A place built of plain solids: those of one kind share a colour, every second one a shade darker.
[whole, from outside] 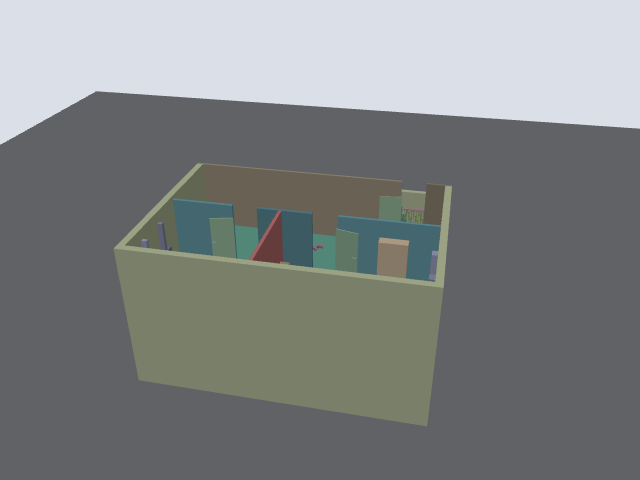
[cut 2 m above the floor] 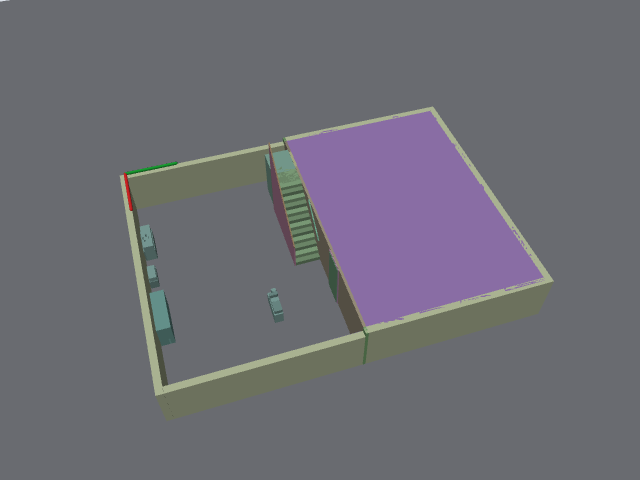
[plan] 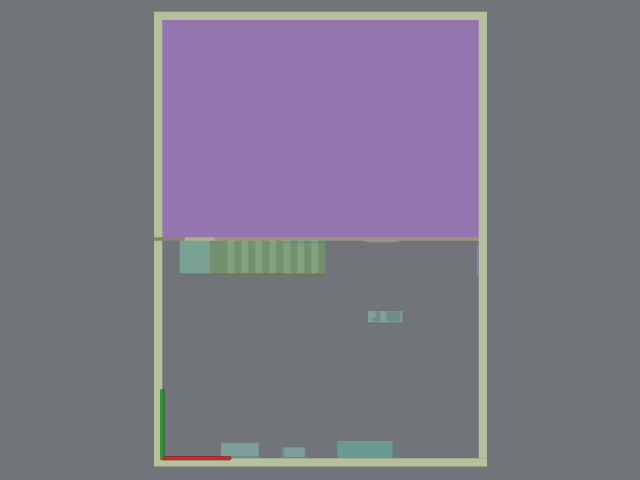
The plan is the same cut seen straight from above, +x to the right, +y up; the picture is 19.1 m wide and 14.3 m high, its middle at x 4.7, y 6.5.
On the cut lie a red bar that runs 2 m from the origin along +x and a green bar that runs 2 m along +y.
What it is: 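A house over a walled back yard; in the yard at the foot of the outdoor stair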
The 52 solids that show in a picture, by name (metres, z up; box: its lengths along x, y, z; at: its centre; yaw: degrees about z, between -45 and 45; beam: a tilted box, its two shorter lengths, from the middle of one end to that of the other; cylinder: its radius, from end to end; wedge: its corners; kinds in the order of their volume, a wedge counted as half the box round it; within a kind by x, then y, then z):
{
 "undercroft_block_1": {"box": [9.68, 6.6, 2.57], "at": [4.71, 9.87, 1.24]},
 "wall_1": {"box": [0.25, 6.48, 1.85], "at": [-0.12, 3.24, 0.88]},
 "wall_2": {"box": [0.25, 6.82, 5.37], "at": [-0.12, 9.89, 2.64]},
 "wall_3": {"box": [9.93, 0.25, 1.85], "at": [4.71, -0.12, 0.88]},
 "wall_4": {"box": [9.93, 0.25, 5.37], "at": [4.71, 13.17, 2.64]},
 "wall_5": {"box": [0.25, 6.48, 1.85], "at": [9.55, 3.24, 0.88]},
 "wall_6": {"box": [0.25, 6.82, 5.37], "at": [9.55, 9.89, 2.64]},
 "step_1": {"box": [0.51, 0.97, 2.58], "at": [1.68, 5.99, 1.24]},
 "step_2": {"box": [0.63, 0.97, 2.42], "at": [1.83, 5.99, 1.16]},
 "step_3": {"box": [0.63, 0.97, 2.25], "at": [2.04, 5.99, 1.07]},
 "step_4": {"box": [0.63, 0.97, 2.08], "at": [2.25, 5.99, 0.99]},
 "step_5": {"box": [0.63, 0.97, 1.91], "at": [2.46, 5.99, 0.9]},
 "step_6": {"box": [0.63, 0.97, 1.74], "at": [2.66, 5.99, 0.82]},
 "step_7": {"box": [0.63, 0.97, 1.57], "at": [2.87, 5.99, 0.74]},
 "step_8": {"box": [0.63, 0.97, 1.4], "at": [3.08, 5.99, 0.65]},
 "step_9": {"box": [0.63, 0.97, 1.23], "at": [3.29, 5.99, 0.57]},
 "step_10": {"box": [0.63, 0.97, 1.06], "at": [3.5, 5.99, 0.48]},
 "step_11": {"box": [0.63, 0.97, 0.9], "at": [3.71, 5.99, 0.4]},
 "step_12": {"box": [0.63, 0.97, 0.73], "at": [3.92, 5.99, 0.31]},
 "step_13": {"box": [0.63, 0.97, 0.56], "at": [4.13, 5.99, 0.23]},
 "step_14": {"box": [0.63, 0.97, 0.39], "at": [4.33, 5.99, 0.14]},
 "step_15": {"box": [0.63, 0.97, 0.22], "at": [4.54, 5.99, 0.06]},
 "stair_wall_1": {"box": [0.67, 0.1, 5.37], "at": [0.34, 6.53, 2.64]},
 "stair_wall_2": {"box": [7.86, 0.1, 5.37], "at": [5.5, 6.53, 2.64]},
 "upper_floor_1": {"box": [7.84, 2.83, 0.18], "at": [5.63, 8.0, 2.61]},
 "head_base_1": {"box": [1.2, 0.97, 2.65], "at": [1.13, 5.99, 1.28]},
 "upper_partition_1": {"box": [3.45, 0.12, 2.52], "at": [1.72, 9.46, 3.91]},
 "upper_partition_2": {"box": [1.97, 0.12, 2.52], "at": [5.33, 9.46, 3.91]},
 "upper_partition_3": {"box": [2.21, 0.12, 2.52], "at": [8.32, 9.46, 3.91]},
 "planter_1": {"box": [1.13, 0.38, 0.84], "at": [2.31, 0.25, 0.37]},
 "planter_2": {"box": [1.1, 0.46, 0.59], "at": [2.33, 0.24, 0.25]},
 "planter_3": {"box": [0.7, 0.32, 0.43], "at": [3.91, 0.17, 0.17]},
 "planter_4": {"box": [0.6, 0.28, 0.63], "at": [3.94, 0.17, 0.26]},
 "planter_5": {"box": [0.2, 0.3, 0.69], "at": [6.57, 4.23, 0.3]},
 "planter_6": {"box": [1.02, 0.33, 0.54], "at": [6.64, 4.22, 0.22]},
 "planter_7": {"box": [0.42, 0.3, 0.69], "at": [6.89, 4.23, 0.3]},
 "upper_split_wall_1": {"box": [0.12, 3.53, 2.52], "at": [5.48, 11.28, 3.91]},
 "bike_1": {"box": [1.65, 0.5, 1.05], "at": [6.04, 0.26, 0.47]},
 "slotfit_study_storage_1": {"box": [1.0, 0.36, 1.94], "at": [1.48, 9.79, 3.62]},
 "curtains_1": {"box": [0.19, 0.28, 2.28], "at": [0.09, 11.01, 3.9]},
 "curtains_2": {"box": [0.19, 0.28, 2.28], "at": [0.09, 12.39, 3.9]},
 "curtains_3": {"box": [0.19, 0.14, 2.17], "at": [9.34, 10.83, 3.85]},
 "curtains_4": {"box": [0.19, 0.14, 2.17], "at": [9.34, 12.01, 3.85]},
 "guard_panel_1": {"wedge": [[1.72, 5.46, -0.05], [1.72, 5.46, 3.61], [1.72, 5.51, -0.05], [1.72, 5.51, 3.61], [4.85, 5.46, -0.05], [4.85, 5.46, 1.07], [4.85, 5.51, -0.05], [4.85, 5.51, 1.07]]},
 "back_wall_sill_1": {"box": [0.9, 0.1, 2.57], "at": [1.12, 6.53, 1.24]},
 "doorleaf_door_1": {"box": [0.84, 0.038, 2.08], "at": [1.95, 6.72, 3.69], "yaw": 10.7},
 "doorleaf_door_2": {"box": [0.83, 0.043, 2.08], "at": [3.09, 9.67, 3.69], "yaw": -13.7},
 "doorleaf_door_3": {"box": [0.84, 0.044, 2.08], "at": [7.58, 9.69, 3.69], "yaw": 14.7},
 "guard_cap_1": {"wedge": [[1.72, 5.46, 3.61], [1.72, 5.46, 3.66], [1.72, 5.5, 3.61], [1.72, 5.5, 3.66], [4.85, 5.46, 1.07], [4.85, 5.46, 1.12], [4.85, 5.5, 1.07], [4.85, 5.5, 1.12]]},
 "back_wall_end_1": {"box": [0.25, 0.1, 5.37], "at": [9.55, 6.53, 2.64]},
 "undercroft_leaf_1": {"box": [0.88, 0.05, 2.0], "at": [6.52, 6.46, 0.95]},
 "undercroft_frame_1": {"box": [1.02, 0.03, 2.06], "at": [6.52, 6.47, 0.98]}
}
